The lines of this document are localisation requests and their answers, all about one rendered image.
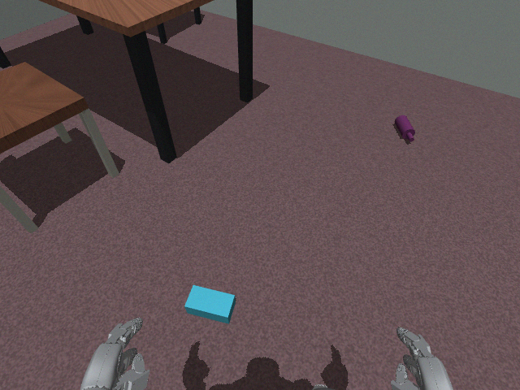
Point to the left robot hand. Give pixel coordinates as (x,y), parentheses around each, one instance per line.
(108,363)

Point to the table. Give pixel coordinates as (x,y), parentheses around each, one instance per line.
(132,18)

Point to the right robot hand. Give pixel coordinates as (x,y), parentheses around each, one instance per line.
(428,370)

